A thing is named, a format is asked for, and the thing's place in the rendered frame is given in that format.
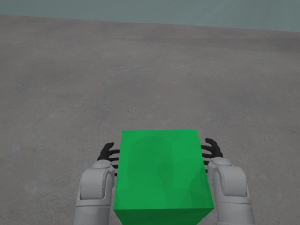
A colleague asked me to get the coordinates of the robot left hand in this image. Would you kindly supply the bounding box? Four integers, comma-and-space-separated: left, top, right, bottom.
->
97, 142, 120, 177

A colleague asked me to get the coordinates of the carton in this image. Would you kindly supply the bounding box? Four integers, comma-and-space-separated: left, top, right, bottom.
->
113, 130, 215, 225

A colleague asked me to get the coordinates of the robot right hand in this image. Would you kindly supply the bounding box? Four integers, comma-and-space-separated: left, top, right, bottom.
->
200, 138, 223, 173

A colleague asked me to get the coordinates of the robot right forearm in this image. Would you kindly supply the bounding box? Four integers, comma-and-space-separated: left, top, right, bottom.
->
207, 157, 256, 225

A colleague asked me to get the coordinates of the robot left forearm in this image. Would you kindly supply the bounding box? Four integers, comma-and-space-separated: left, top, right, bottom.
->
73, 159, 115, 225

